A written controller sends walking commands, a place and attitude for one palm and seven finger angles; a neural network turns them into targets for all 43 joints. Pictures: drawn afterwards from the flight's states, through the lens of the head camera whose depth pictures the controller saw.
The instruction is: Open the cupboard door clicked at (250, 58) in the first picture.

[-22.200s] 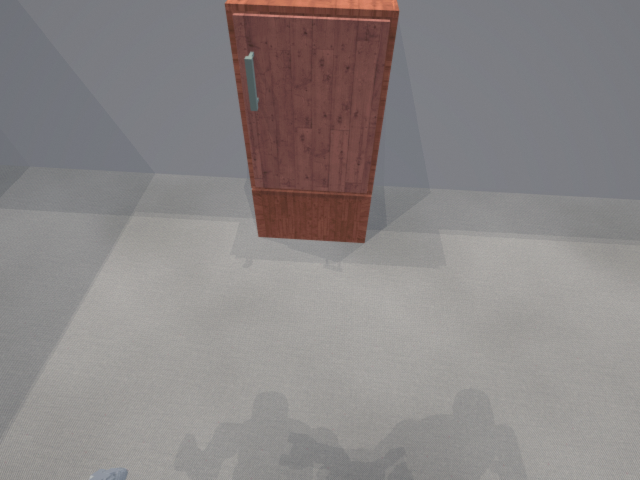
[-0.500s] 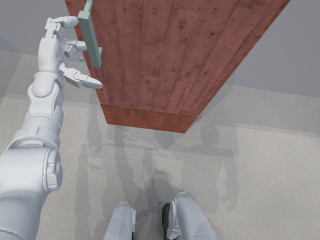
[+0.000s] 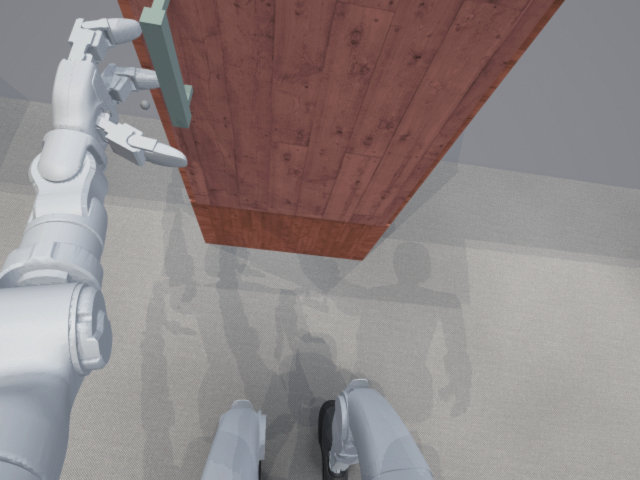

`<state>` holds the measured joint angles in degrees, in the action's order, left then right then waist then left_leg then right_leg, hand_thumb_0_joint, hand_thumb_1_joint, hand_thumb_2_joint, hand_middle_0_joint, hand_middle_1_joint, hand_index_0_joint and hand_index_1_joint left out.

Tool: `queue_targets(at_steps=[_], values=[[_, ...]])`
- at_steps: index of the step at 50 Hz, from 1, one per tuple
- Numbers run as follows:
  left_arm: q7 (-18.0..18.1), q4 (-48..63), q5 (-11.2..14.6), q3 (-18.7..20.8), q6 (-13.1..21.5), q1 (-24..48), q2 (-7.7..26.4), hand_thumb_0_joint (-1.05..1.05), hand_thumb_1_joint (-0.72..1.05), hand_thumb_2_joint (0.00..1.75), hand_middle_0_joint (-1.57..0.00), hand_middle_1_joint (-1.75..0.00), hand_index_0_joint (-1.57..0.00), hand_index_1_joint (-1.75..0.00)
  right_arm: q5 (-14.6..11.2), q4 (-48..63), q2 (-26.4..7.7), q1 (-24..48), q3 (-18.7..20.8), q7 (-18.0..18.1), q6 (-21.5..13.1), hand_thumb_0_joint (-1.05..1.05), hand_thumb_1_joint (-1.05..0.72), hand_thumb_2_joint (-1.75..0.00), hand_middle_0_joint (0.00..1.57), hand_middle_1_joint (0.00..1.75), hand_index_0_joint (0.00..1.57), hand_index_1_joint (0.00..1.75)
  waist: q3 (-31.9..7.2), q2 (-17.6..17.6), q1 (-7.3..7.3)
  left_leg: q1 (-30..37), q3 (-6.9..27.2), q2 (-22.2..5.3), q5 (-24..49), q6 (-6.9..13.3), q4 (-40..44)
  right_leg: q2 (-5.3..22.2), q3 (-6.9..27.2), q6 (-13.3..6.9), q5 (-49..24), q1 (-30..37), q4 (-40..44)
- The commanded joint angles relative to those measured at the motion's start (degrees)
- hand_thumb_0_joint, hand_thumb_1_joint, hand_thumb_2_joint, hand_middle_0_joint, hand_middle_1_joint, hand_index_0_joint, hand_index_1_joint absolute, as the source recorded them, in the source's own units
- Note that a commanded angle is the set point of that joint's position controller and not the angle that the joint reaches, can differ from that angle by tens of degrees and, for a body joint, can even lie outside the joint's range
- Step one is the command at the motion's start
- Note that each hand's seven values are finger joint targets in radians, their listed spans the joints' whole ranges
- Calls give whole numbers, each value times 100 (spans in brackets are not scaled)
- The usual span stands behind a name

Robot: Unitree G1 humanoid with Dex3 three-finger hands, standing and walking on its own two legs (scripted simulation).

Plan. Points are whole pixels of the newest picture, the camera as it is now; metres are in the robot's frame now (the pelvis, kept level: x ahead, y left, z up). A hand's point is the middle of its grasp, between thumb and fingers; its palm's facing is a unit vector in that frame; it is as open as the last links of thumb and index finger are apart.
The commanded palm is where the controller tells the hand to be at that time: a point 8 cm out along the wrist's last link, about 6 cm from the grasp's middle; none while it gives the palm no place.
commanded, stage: move the hooked fingers beside the handle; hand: left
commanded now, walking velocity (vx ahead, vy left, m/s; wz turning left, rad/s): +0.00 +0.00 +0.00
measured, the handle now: (173, 63) +0.58 +0.15 +0.06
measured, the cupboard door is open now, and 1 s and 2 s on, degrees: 0 0 0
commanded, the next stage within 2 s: none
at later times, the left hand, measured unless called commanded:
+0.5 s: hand (135, 100) +0.54 +0.19 +0.05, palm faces -0.10 -1.00 -0.01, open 14.8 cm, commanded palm +0.53 +0.20 +0.05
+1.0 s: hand (128, 97) +0.54 +0.19 +0.05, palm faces -0.13 -0.99 -0.02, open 14.2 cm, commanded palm +0.53 +0.23 +0.05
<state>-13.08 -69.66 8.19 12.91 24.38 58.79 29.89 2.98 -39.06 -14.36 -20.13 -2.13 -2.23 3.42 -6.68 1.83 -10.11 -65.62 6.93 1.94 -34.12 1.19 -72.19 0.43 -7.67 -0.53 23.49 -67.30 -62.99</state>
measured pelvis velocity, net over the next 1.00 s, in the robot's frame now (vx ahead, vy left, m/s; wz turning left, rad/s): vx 0.01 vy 0.01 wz -0.06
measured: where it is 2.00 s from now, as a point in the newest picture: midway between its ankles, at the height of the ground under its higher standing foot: outside the picture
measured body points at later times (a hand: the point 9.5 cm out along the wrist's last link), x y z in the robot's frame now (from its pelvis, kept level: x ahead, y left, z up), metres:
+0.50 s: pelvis +0.00 +0.00 +0.00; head +0.18 +0.04 +0.42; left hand +0.54 +0.24 +0.05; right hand -0.01 -0.26 -0.10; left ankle -0.02 +0.09 -0.63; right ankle +0.05 -0.13 -0.63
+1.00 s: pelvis +0.01 +0.01 +0.00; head +0.18 +0.04 +0.42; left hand +0.54 +0.25 +0.06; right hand +0.00 -0.25 -0.10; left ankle -0.02 +0.09 -0.63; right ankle +0.05 -0.13 -0.63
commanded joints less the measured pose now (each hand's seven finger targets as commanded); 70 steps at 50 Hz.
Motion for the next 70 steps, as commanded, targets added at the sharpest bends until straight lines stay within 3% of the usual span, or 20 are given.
queue_targets(at_steps=[1, 6, 9, 13, 16, 21, 23, 25, 28, 30, 33, 36, 39, 42, 46, 57, 61, 66, 68, 70], values=[[-528, 1499, -293, -427, 390, 3188, 9, 0, -50, 30, -30, -120, -30, -120, -35, 134, -1180, -1229, 375, 109, -33, 0, -90, -90, 20, 30, 20, 30, -3153, 1468, -734, 2882, 145, -219, 3330, -242, 919, -304, 295, -205, -1477, 1029, 451], [-611, 1591, -248, -309, 394, 2988, 150, 0, -50, 30, -30, -120, -30, -120, -59, 215, -1163, -1216, 351, 117, -40, 0, -90, -90, 20, 30, 20, 30, -3253, 1526, -628, 2892, 113, -228, 3386, -240, 954, -314, 305, -205, -1507, 1154, 454], [-608, 1312, -277, -209, 333, 3023, 290, 0, -50, 30, -30, -120, -30, -120, -76, 224, -1186, -1209, 314, 151, -28, 0, -90, -90, 20, 30, 20, 30, -2803, 1257, -700, 2511, 87, -220, 2901, -178, 996, -316, 315, -190, -1305, 1107, 485], [-611, 1352, -285, 53, 366, 3019, 625, 0, -50, 30, -30, -120, -30, -120, -61, 242, -1204, -1259, 306, 168, -49, 0, -90, -90, 20, 30, 20, 30, -3021, 1339, -624, 2489, 69, -213, 2970, -179, 953, -310, 340, -198, -1373, 1211, 433], [-689, 1500, -260, 12, 391, 2915, 576, 0, -50, 30, -30, -120, -30, -120, -65, 274, -1194, -1278, 317, 168, -38, 0, -90, -90, 20, 30, 20, 30, -3249, 1484, -584, 2814, 116, -257, 3476, -250, 935, -314, 314, -195, -1503, 1151, 411], [-777, 1554, -204, 432, 350, 2593, 1072, 0, -50, 30, -30, -120, -30, -120, -106, 333, -1207, -1256, 295, 181, 13, 0, -90, -90, 20, 30, 20, 30, -3295, 1459, -426, 2687, 41, -263, 3534, -222, 948, -334, 352, -189, -1666, 1435, 418], [-814, 1450, -197, 464, 306, 2482, 1089, 0, -50, 30, -30, -120, -30, -120, -122, 369, -1193, -1232, 276, 195, 31, 0, -90, -90, 20, 30, 20, 30, -3127, 1179, -463, 2425, -10, -254, 3280, -141, 955, -346, 389, -165, -1690, 1593, 455], [-831, 1529, -172, 675, 325, 2421, 1355, 0, -50, 30, -30, -120, -30, -120, -132, 423, -1216, -1246, 262, 221, 28, 0, -90, -90, 20, 30, 20, 30, -3135, 1344, -396, 2457, -6, -261, 3466, -166, 976, -339, 382, -190, -1745, 1620, 422], [-897, 1512, -154, 581, 302, 2236, 1194, 0, -50, 30, -30, -120, -30, -120, -143, 456, -1191, -1199, 263, 222, 53, 0, -90, -90, 20, 30, 20, 30, -3119, 1276, -384, 2560, -10, -291, 3582, -188, 961, -349, 376, -154, -1723, 1535, 438], [-891, 1428, -141, 776, 304, 2250, 1446, 0, -50, 30, -30, -120, -30, -120, -149, 466, -1221, -1229, 247, 249, 64, 0, -90, -90, 20, 30, 20, 30, -2947, 1190, -381, 2408, -9, -296, 3474, -166, 971, -353, 371, -171, -1676, 1542, 420], [-918, 1483, -162, 984, 294, 2068, 1674, 0, -50, 30, -30, -120, -30, -120, -149, 504, -1226, -1240, 262, 256, 79, 0, -90, -90, 20, 30, 20, 30, -3210, 1202, -304, 2471, -23, -302, 3692, -184, 944, -344, 398, -153, -1851, 1698, 395], [-973, 1678, -143, 856, 320, 2127, 1536, 0, -50, 30, -30, -120, -30, -120, -154, 525, -1210, -1229, 268, 264, 92, 0, -90, -90, 20, 30, 20, 30, -3272, 1435, -297, 2762, 32, -344, 4088, -260, 942, -344, 365, -146, -1871, 1520, 369], [-982, 1622, -114, 1084, 262, 1923, 1754, 0, -50, 30, -30, -120, -30, -120, -166, 555, -1228, -1236, 267, 271, 122, 0, -90, -90, 20, 30, 20, 30, -3253, 1124, -270, 2517, -36, -335, 3878, -187, 925, -355, 404, -122, -1946, 1748, 399], [-1010, 1615, -122, 1040, 255, 1912, 1730, 0, -50, 30, -30, -120, -30, -120, -181, 559, -1219, -1206, 260, 284, 125, 0, -90, -90, 20, 30, 20, 30, -3161, 1328, -257, 2632, -8, -347, 4006, -246, 945, -345, 384, -123, -1870, 1575, 395], [-1011, 1607, -141, 1348, 242, 2010, 2167, 0, -50, 30, -30, -120, -30, -120, -183, 588, -1242, -1214, 239, 319, 131, 0, -90, -90, 20, 30, 20, 30, -3229, 1168, -250, 2355, -66, -332, 3742, -167, 907, -345, 443, -113, -1942, 1797, 363], [-1167, 1253, -202, 1451, 127, 1867, 2469, 0, -50, 30, -30, -120, -30, -120, -219, 710, -1274, -1160, 162, 356, 122, 0, -90, -90, 20, 30, 20, 30, -3008, 1071, -253, 1836, -146, -308, 3215, -78, 869, -339, 490, -101, -1806, 1866, 315], [-1249, 1586, -151, 1679, 175, 1925, 2788, 0, -50, 30, -30, -120, -30, -120, -212, 714, -1316, -1201, 190, 370, 97, 0, -90, -90, 20, 30, 20, 30, -3467, 1312, -173, 2150, -112, -327, 3532, -122, 833, -334, 497, -109, -1939, 1928, 280], [-1346, 1386, -83, 1307, 33, 1864, 2257, 0, -50, 30, -30, -120, -30, -120, -241, 672, -1297, -1183, 191, 361, 79, 0, -90, -90, 20, 30, 20, 30, -3160, 1290, -290, 2157, -116, -330, 3379, -97, 847, -339, 466, -84, -1747, 1624, 363], [-1309, 1284, -115, 1494, -14, 1930, 2547, 0, -50, 30, -30, -120, -30, -120, -239, 667, -1324, -1206, 171, 380, 81, 0, -90, -90, 20, 30, 20, 30, -3058, 1041, -278, 1830, -144, -304, 3008, -50, 858, -342, 496, -85, -1662, 1804, 372], [-1283, 1524, -118, 1472, 51, 2094, 2553, 0, -50, 30, -30, -120, -30, -120, -229, 685, -1305, -1205, 167, 383, 48, 0, -90, -90, 20, 30, 20, 30, -3162, 1275, -252, 1905, -144, -291, 3054, -52, 860, -338, 509, -122, -1706, 1815, 343]])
